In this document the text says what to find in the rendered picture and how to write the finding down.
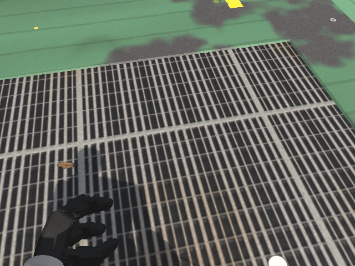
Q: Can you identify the left robot hand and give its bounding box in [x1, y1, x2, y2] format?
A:
[34, 194, 119, 266]

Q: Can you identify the robot left forearm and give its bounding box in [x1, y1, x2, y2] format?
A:
[23, 255, 64, 266]

